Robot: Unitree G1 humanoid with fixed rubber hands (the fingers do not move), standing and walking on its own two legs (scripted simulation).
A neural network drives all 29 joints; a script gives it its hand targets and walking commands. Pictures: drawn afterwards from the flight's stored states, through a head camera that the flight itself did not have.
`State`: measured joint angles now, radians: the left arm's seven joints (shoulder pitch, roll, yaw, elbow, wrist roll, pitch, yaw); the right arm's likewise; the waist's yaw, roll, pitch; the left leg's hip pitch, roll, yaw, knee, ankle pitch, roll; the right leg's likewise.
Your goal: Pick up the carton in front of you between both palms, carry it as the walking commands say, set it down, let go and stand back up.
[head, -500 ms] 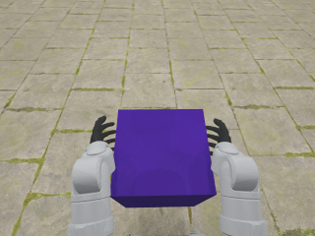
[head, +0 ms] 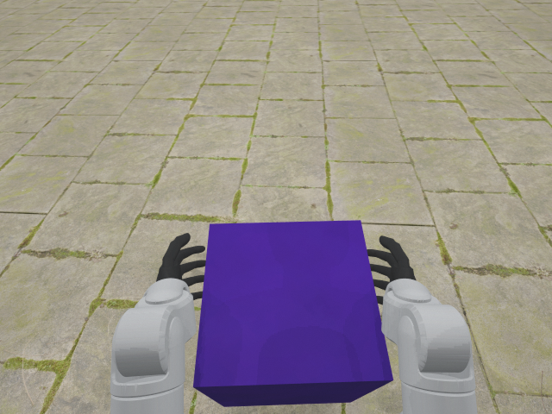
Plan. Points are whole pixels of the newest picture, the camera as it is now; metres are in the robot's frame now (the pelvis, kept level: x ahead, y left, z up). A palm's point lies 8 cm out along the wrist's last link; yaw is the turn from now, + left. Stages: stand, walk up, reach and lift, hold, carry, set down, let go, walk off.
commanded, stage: carry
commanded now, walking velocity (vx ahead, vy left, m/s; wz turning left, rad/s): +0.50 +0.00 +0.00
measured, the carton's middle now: (286, 321) +0.28 +0.00 -0.01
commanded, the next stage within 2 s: none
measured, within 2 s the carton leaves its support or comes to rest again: neither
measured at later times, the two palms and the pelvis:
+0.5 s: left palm (193, 151) +0.59 +0.18 +0.08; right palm (341, 153) +0.57 -0.11 +0.09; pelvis +0.32 +0.04 +0.00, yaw -2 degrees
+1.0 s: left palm (228, 71) +0.90 +0.13 +0.11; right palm (341, 71) +0.90 -0.16 +0.10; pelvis +0.63 -0.01 +0.00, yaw +0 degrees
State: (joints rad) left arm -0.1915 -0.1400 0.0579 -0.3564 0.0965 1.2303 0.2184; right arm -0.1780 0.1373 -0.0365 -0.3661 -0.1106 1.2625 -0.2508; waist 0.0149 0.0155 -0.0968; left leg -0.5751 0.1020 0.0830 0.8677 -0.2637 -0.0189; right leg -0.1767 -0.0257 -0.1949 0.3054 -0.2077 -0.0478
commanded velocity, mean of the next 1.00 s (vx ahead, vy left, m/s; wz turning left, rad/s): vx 0.50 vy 0.00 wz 0.00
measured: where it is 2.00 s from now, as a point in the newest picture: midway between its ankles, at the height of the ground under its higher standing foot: (282, 209)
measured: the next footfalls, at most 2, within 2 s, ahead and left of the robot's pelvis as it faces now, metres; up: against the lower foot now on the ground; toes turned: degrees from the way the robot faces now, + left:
left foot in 0.20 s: +0.32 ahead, +0.13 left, +0.00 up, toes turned +9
right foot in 0.68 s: +0.61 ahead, -0.10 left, +0.00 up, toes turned -12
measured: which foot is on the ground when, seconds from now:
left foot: up 0.00-0.18, down 0.20-0.68, up 0.70-1.00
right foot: down 0.00-0.24, up 0.26-0.66, down 0.68-1.00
